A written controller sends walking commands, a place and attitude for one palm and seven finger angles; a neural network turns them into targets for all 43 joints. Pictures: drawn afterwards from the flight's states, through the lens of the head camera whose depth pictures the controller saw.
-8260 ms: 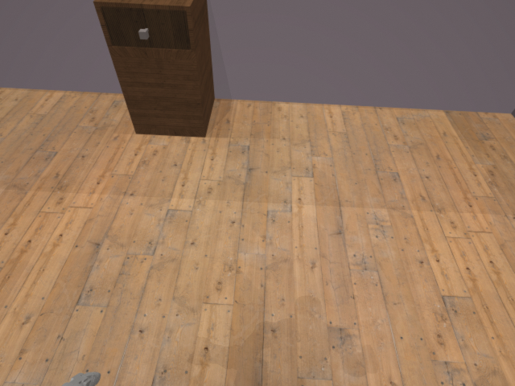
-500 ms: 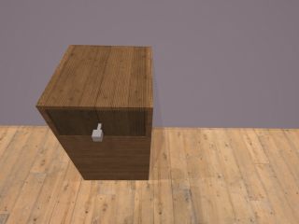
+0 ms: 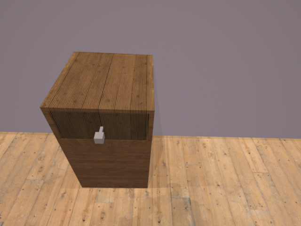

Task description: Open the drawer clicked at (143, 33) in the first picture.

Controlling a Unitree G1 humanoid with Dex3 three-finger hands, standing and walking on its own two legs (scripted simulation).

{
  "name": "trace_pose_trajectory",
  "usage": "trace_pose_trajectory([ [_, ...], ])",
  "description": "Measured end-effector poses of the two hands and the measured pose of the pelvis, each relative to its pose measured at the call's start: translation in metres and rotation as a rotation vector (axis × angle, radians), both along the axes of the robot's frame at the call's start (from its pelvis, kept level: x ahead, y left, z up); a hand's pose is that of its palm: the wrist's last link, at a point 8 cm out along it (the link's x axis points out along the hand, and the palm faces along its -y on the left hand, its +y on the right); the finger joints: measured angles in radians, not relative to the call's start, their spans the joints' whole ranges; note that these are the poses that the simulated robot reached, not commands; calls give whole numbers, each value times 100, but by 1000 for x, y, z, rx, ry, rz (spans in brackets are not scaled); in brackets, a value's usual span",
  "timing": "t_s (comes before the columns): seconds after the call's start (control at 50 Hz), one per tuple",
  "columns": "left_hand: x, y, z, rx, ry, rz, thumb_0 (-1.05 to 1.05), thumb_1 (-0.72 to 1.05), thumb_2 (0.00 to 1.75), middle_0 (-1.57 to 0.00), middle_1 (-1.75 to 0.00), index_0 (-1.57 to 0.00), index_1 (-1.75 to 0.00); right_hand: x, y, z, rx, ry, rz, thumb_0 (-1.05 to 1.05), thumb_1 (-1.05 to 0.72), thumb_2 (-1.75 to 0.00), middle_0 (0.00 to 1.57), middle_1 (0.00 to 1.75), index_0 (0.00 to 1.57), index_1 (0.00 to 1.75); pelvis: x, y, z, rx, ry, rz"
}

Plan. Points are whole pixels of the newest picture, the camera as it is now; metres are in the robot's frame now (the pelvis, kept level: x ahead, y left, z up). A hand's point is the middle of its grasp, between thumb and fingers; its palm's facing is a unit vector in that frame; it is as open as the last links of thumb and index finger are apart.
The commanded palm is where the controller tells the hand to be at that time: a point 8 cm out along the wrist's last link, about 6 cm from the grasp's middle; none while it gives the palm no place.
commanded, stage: look again from close up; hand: left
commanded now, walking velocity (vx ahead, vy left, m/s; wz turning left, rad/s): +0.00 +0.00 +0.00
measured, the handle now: (100, 134) +0.49 +0.23 -0.13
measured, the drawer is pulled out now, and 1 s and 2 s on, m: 0.00 0.00 0.00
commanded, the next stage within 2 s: raise the hand with hooked fingers in 0.18 s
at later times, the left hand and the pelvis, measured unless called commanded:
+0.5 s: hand out of the picture +0.14 +0.22 -0.05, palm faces -0.07 -0.55 -0.83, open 7.7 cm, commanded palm +0.09 +0.25 -0.04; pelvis -0.05 +0.01 -0.01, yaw +2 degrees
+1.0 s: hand (55, 201) +0.18 +0.26 -0.03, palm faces +0.05 -0.09 -0.99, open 10.3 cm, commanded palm +0.16 +0.25 +0.03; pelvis -0.03 +0.00 -0.04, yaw +4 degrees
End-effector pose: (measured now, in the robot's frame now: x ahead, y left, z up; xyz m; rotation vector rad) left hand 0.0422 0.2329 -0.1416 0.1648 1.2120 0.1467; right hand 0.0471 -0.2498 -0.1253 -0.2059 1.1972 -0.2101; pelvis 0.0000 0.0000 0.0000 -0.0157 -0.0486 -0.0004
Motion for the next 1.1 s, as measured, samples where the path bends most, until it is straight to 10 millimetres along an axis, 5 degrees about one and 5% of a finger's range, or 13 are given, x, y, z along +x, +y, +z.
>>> trace_pose_trajectory([
  [0.14,-21,0,0,-22,19,1,1,91,90,-20,-30,-20,-30,-11,18,2,31,1,20,0,-91,-90,20,30,20,30,-13,7,4,0,-8,-1],
  [0.3,-70,4,-3,-22,128,21,1,91,90,-20,-30,-20,-30,-57,35,-7,63,105,-7,0,-92,-90,20,30,20,30,-25,15,5,4,-6,-4],
  [0.34,-54,9,14,45,35,-79,1,91,90,-20,-30,-20,-30,-60,37,-4,52,41,3,1,-92,-90,20,30,20,30,-30,16,3,17,-12,-17],
  [0.4,-4,16,67,243,-266,-203,2,89,89,-20,-31,-20,-31,-46,38,-1,42,-149,1,1,-92,-90,20,30,20,30,-36,16,-1,36,8,-2],
  [0.48,66,16,130,611,-589,-485,2,83,87,-21,-35,-20,-34,-7,34,2,41,-330,90,1,-91,-90,20,30,20,30,-47,14,-10,36,57,34],
  [0.54,99,11,158,893,-733,-665,1,78,85,-21,-38,-20,-38,30,26,10,35,-423,150,1,-91,-90,20,30,20,30,-53,11,-17,40,104,21],
  [0.6,104,3,160,1038,-781,-789,1,72,82,-21,-42,-21,-42,65,18,23,33,-474,184,1,-91,-90,20,30,20,30,-56,8,-24,55,136,-4],
  [0.7,75,-7,135,1067,-723,-876,1,61,78,-22,-49,-22,-49,117,13,41,-1,-511,260,1,-91,-90,20,30,20,30,-55,4,-30,52,156,10],
  [0.76,63,-2,124,1075,-695,-869,0,53,75,-23,-53,-23,-53,142,19,44,-27,-512,317,1,-91,-90,20,30,20,30,-52,1,-35,40,174,36],
  [0.84,72,12,130,1155,-735,-844,0,43,71,-25,-60,-25,-59,165,36,37,-20,-512,378,1,-91,-90,20,30,20,30,-46,-4,-44,20,189,66],
  [1.0,119,24,169,1202,-717,-766,0,25,63,-26,-71,-26,-71,165,71,20,118,-449,362,1,-91,-90,20,30,20,30,-27,-4,-36,9,173,69],
  [1.1,137,15,181,1135,-703,-847,0,14,58,-27,-79,-27,-79,148,71,13,148,-372,333,1,-91,-90,20,30,20,30,-14,-3,-25,16,170,56],
])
